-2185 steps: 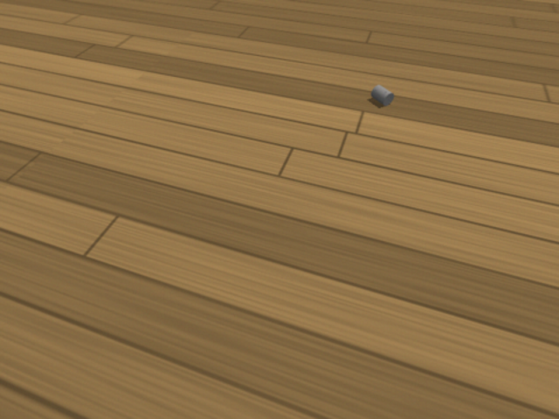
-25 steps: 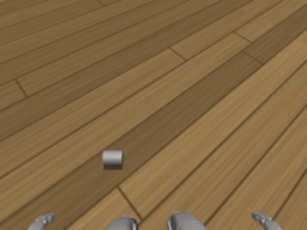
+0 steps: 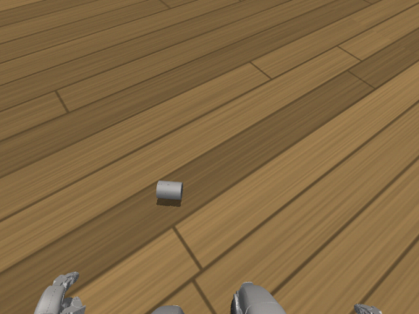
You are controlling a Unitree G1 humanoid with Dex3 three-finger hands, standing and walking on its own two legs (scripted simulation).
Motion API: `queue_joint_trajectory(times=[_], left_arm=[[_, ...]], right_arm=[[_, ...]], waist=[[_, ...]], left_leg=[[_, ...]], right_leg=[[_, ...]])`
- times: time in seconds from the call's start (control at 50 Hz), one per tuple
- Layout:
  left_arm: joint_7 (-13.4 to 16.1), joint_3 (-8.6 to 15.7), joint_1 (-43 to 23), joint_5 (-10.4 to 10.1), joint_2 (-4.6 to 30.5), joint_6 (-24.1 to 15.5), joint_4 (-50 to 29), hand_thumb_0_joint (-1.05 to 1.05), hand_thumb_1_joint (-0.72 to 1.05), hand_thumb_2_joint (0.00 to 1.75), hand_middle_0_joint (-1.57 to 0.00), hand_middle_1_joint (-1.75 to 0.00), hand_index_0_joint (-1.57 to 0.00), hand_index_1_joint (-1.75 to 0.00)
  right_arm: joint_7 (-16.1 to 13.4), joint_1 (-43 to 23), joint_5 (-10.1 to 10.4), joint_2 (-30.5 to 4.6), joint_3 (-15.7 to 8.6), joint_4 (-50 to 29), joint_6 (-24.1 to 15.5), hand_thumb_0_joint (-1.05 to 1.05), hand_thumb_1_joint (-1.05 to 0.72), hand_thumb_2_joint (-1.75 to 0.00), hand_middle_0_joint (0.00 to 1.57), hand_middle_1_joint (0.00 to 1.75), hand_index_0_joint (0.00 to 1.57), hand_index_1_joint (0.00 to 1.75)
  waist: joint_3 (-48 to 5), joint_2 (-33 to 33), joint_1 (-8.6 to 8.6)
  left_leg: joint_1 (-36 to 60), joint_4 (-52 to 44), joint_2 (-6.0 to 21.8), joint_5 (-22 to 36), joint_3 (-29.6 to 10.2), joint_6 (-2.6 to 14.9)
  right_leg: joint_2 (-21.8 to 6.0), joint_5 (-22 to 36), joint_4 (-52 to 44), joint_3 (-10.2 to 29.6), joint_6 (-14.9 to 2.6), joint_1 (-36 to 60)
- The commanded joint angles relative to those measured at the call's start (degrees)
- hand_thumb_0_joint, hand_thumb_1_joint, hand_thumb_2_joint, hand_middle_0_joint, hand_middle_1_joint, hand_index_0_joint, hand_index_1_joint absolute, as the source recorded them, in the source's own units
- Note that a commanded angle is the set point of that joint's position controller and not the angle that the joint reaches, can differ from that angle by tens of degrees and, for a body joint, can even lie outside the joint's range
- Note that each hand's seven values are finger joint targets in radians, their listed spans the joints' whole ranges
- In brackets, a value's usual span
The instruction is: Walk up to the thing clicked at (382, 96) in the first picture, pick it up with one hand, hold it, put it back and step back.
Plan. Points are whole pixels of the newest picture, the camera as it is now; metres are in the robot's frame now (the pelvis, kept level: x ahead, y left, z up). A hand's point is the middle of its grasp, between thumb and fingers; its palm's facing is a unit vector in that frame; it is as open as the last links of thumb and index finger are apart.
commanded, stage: step back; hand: left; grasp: from above
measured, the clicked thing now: (169, 190) +0.69 +0.18 -0.71
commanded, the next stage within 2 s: none
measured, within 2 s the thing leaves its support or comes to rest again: neither
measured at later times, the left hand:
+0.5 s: hand out of the picture -0.07 +0.23 -0.13, palm faces -0.07 -0.91 -0.42, open 7.4 cm
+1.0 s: hand out of the picture -0.25 +0.22 -0.15, palm faces -0.08 -0.91 -0.41, open 7.4 cm
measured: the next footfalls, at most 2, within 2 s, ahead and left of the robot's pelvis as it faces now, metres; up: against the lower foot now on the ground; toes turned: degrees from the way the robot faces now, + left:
right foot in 0.32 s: -0.10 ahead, -0.15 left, +0.00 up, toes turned -2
left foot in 0.64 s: -0.18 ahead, +0.09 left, +0.00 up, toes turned -2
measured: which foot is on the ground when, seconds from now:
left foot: down 0.00-0.34, up 0.36-0.62, down 0.64-1.00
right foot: up 0.00-0.30, down 0.32-0.66, up 0.68-0.98, down 1.00-1.00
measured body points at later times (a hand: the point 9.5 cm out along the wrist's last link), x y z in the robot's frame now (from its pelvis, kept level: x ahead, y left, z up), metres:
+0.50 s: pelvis -0.16 -0.03 +0.01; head -0.11 -0.05 +0.45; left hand -0.06 +0.28 -0.10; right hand -0.07 -0.35 -0.12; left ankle -0.14 +0.11 -0.65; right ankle -0.14 -0.15 -0.72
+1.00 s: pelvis -0.34 -0.05 -0.01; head -0.29 -0.05 +0.44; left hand -0.24 +0.27 -0.12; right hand -0.22 -0.37 -0.11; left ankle -0.22 +0.09 -0.72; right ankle -0.39 -0.17 -0.73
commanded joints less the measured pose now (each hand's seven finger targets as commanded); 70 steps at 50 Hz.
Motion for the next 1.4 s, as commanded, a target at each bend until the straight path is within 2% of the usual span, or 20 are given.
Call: queue_joint_trajectory(times=[0.0, 0.24, 0.3, 0.34, 0.42, 0.56, 0.62, 0.66, 0.78, 0.94, 0.98, 1.0, 1.02, 1.08, 1.2, 1.28, 1.3, 1.32, 1.34, 1.38], left_arm=[[1.44, 3.43, 1.28, -0.99, 10.24, -0.96, -3.84, 0.00, 0.90, 0.90, -0.20, -0.30, -0.20, -0.30], [0.02, 3.43, 8.22, -0.09, 9.30, -2.09, -0.74, 0.00, 0.90, 0.90, -0.20, -0.30, -0.20, -0.30], [-0.25, 4.18, 14.00, 1.26, 11.69, -2.83, 1.88, 0.00, 0.90, 0.90, -0.20, -0.30, -0.20, -0.30], [-0.22, 6.38, 7.44, 1.29, 22.26, -2.71, -1.80, 0.00, 0.90, 0.90, -0.20, -0.30, -0.20, -0.30], [0.78, 4.50, -2.65, 1.27, 13.90, -2.99, -4.25, 0.00, 0.90, 0.90, -0.20, -0.30, -0.20, -0.30], [1.46, 3.79, 4.62, 0.76, 13.34, -1.96, -4.09, 0.00, 0.90, 0.90, -0.20, -0.30, -0.20, -0.30], [0.81, 2.26, 3.27, -0.13, 10.98, -0.73, -5.21, 0.00, 0.90, 0.90, -0.20, -0.30, -0.20, -0.30], [1.56, 2.97, -0.41, -0.50, 10.77, -0.58, -6.12, 0.00, 0.90, 0.90, -0.20, -0.30, -0.20, -0.30], [0.67, 3.66, 5.86, -0.37, 11.13, -0.49, -0.91, 0.00, 0.90, 0.90, -0.20, -0.30, -0.20, -0.30], [-0.14, 2.71, 13.91, 0.18, 9.01, -2.33, 4.13, 0.00, 0.90, 0.90, -0.20, -0.30, -0.20, -0.30], [0.05, 4.87, 13.03, 1.83, 16.51, -3.28, 3.85, 0.00, 0.90, 0.90, -0.20, -0.30, -0.20, -0.30], [0.31, 6.08, 8.66, 1.86, 22.50, -3.06, 1.32, 0.00, 0.90, 0.90, -0.20, -0.30, -0.20, -0.30], [0.64, 5.91, 5.30, 1.29, 21.73, -3.56, 0.26, 0.00, 0.90, 0.90, -0.20, -0.30, -0.20, -0.30], [0.90, 3.83, -0.60, 1.41, 14.09, -4.33, 0.09, 0.00, 0.90, 0.90, -0.20, -0.30, -0.20, -0.30], [0.35, 4.69, 7.43, 1.79, 16.02, -5.16, 2.16, 0.00, 0.90, 0.90, -0.20, -0.30, -0.20, -0.30], [-0.41, 2.84, 5.39, 1.16, 14.11, -4.27, 2.52, 0.00, 0.90, 0.90, -0.20, -0.30, -0.20, -0.30], [-0.52, 1.99, 6.33, 1.13, 11.44, -4.13, 2.74, 0.00, 0.90, 0.90, -0.20, -0.30, -0.20, -0.30], [-0.79, 1.04, 4.71, -0.05, 8.15, -4.39, 2.30, 0.00, 0.90, 0.90, -0.20, -0.30, -0.20, -0.30], [-0.45, 2.95, 0.75, 0.25, 13.58, -4.52, 3.30, 0.00, 0.90, 0.90, -0.20, -0.30, -0.20, -0.30], [-1.14, 2.42, 2.86, -0.32, 11.93, -4.90, 4.36, 0.00, 0.90, 0.90, -0.20, -0.30, -0.20, -0.30]], right_arm=[[-1.27, -3.24, -0.34, -16.01, -3.87, -5.40, -2.02, 0.00, -0.90, -0.90, 0.20, 0.30, 0.20, 0.30], [-1.62, -1.83, -0.16, -15.65, -4.31, -7.90, -0.69, 0.00, -0.90, -0.90, 0.20, 0.30, 0.20, 0.30], [-1.25, -3.24, 1.10, -13.69, -3.57, -8.66, 0.23, 0.00, -0.90, -0.90, 0.20, 0.30, 0.20, 0.30], [-2.37, -5.72, 1.22, -11.70, -3.48, -9.68, 0.43, 0.00, -0.90, -0.90, 0.20, 0.30, 0.20, 0.30], [-2.05, 1.23, 1.85, -12.02, -3.18, -5.93, -0.03, 0.00, -0.90, -0.90, 0.20, 0.30, 0.20, 0.30], [-1.75, 1.77, 0.42, -10.07, -2.64, -5.92, -0.92, 0.00, -0.90, -0.90, 0.20, 0.30, 0.20, 0.30], [-1.69, 6.00, -0.39, -12.52, -4.15, -3.78, -1.48, 0.00, -0.90, -0.90, 0.20, 0.30, 0.20, 0.30], [-1.15, 3.01, -0.39, -22.85, -5.87, -5.80, -1.39, 0.00, -0.90, -0.90, 0.20, 0.30, 0.20, 0.30], [-1.74, -4.65, -0.69, -13.76, -3.33, -6.45, -1.47, 0.00, -0.90, -0.90, 0.20, 0.30, 0.20, 0.30], [-1.23, -3.99, 0.03, -16.63, -3.95, -6.77, 0.76, 0.00, -0.90, -0.90, 0.20, 0.30, 0.20, 0.30], [-0.89, -2.88, 0.53, -9.62, -1.93, -8.10, 0.76, 0.00, -0.90, -0.90, 0.20, 0.30, 0.20, 0.30], [-1.88, -6.74, 0.50, -10.34, -2.67, -9.24, 0.71, 0.00, -0.90, -0.90, 0.20, 0.30, 0.20, 0.30], [-2.07, -6.60, 0.70, -12.81, -3.69, -8.49, 0.76, 0.00, -0.90, -0.90, 0.20, 0.30, 0.20, 0.30], [-1.67, -0.97, 0.95, -11.81, -3.08, -4.48, 0.06, 0.00, -0.90, -0.90, 0.20, 0.30, 0.20, 0.30], [-0.02, -4.20, -0.54, -11.93, -3.16, -3.93, -1.18, 0.00, -0.90, -0.90, 0.20, 0.30, 0.20, 0.30], [0.46, 2.81, -0.32, -10.90, -3.80, 1.20, -2.74, 0.00, -0.90, -0.90, 0.20, 0.30, 0.20, 0.30], [0.22, 5.40, -0.79, -12.11, -4.57, 2.11, -3.19, 0.00, -0.90, -0.90, 0.20, 0.30, 0.20, 0.30], [0.08, 3.91, -0.93, -16.62, -4.91, 1.36, -3.57, 0.00, -0.90, -0.90, 0.20, 0.30, 0.20, 0.30], [0.32, 2.90, -0.41, -20.10, -5.49, 0.86, -3.53, 0.00, -0.90, -0.90, 0.20, 0.30, 0.20, 0.30], [0.04, -1.46, -0.81, -15.17, -3.74, 0.12, -4.45, 0.00, -0.90, -0.90, 0.20, 0.30, 0.20, 0.30]], waist=[[-12.31, 6.44, 0.54], [-16.57, 13.39, -0.91], [-16.60, 7.17, 1.67], [-10.58, -15.06, 4.36], [-8.86, -6.63, -1.48], [-14.88, -9.60, 2.72], [-15.83, -1.82, 0.47], [-14.62, 15.32, -2.59], [-10.78, 9.12, 1.92], [-19.04, 14.13, 2.66], [-13.62, -7.00, 2.38], [-11.27, -12.53, 5.45], [-8.29, -8.58, 3.80], [-8.50, -3.16, -1.02], [-8.58, -7.61, 4.94], [-9.96, -4.33, 0.71], [-11.28, 1.19, -0.32], [-10.76, 13.16, -0.67], [-6.08, 10.25, -2.21], [-4.86, 5.62, 0.57]], left_leg=[[2.24, -13.67, 18.93, 35.18, -16.68, 11.82], [7.17, -7.81, 16.04, 27.62, -10.21, 10.61], [-7.91, -0.66, 10.42, 12.58, -7.12, 3.56], [-14.79, 24.53, -2.27, -16.03, -5.53, -2.19], [-11.33, 34.00, -3.76, -7.05, -7.26, -2.16], [-9.70, 2.18, 0.82, -8.66, -0.15, -1.93], [6.08, -15.32, 6.12, 12.97, -6.40, 1.33], [-0.53, -17.67, 26.99, 27.95, -29.46, 15.26], [-0.60, -13.68, 16.87, 24.58, -12.32, 12.02], [2.21, -6.64, 15.10, 17.82, -8.10, 7.85], [-20.79, 8.13, 1.56, -5.75, -2.63, 0.42], [-17.90, 19.58, -1.27, -14.99, -6.84, -2.08], [-15.54, 27.37, 1.04, -13.52, -11.60, -2.48], [-14.52, 29.26, -2.21, -4.75, -7.67, -2.19], [-15.14, 8.45, 2.71, -9.83, -2.95, -2.99], [8.02, -14.97, 0.38, -1.45, 1.95, -0.11], [14.59, -17.14, 4.36, -3.98, -5.79, 1.22], [11.85, -23.60, 16.91, -21.84, -27.74, 6.75], [-1.54, -26.70, 22.96, -30.35, -32.93, 13.19], [-1.80, -23.56, 18.05, -18.59, -23.56, 10.55]], right_leg=[[6.38, -8.36, 25.74, 9.36, -1.45, -3.01], [1.41, -0.95, -7.41, -2.43, 0.69, 7.75], [-2.88, 9.62, -21.54, 3.69, -3.04, 19.49], [-25.04, 11.20, -29.40, 29.93, -17.70, 3.38], [-13.45, 25.28, -21.48, 8.46, -11.57, 3.06], [-14.22, 38.92, -13.06, 8.33, -11.04, 22.89], [-8.84, 24.02, -4.76, 4.77, -4.64, 8.19], [3.80, -14.78, 15.88, 1.81, -0.57, -1.06], [4.43, -5.33, 25.74, 4.31, 0.91, -1.36], [1.65, 5.64, -20.87, -6.16, -1.23, 15.93], [-11.20, 1.81, -25.97, 17.85, -5.73, 21.04], [-24.70, 3.13, -29.52, 29.37, -16.25, 5.68], [-26.00, 3.20, -29.91, 29.86, -17.85, -0.76], [-13.04, 17.19, -21.18, 8.74, -10.30, 4.95], [-15.57, -12.47, -25.58, 14.43, -11.41, 15.63], [-10.99, -6.88, -19.08, 5.61, -7.23, 3.93], [-8.66, -5.59, -12.11, 2.76, -5.22, -2.03], [-1.53, -6.55, -3.00, -3.60, -0.97, -9.84], [-2.24, -9.02, 4.93, -2.86, -0.62, -4.54], [-3.27, -3.34, 5.02, -0.10, -0.93, -2.18]])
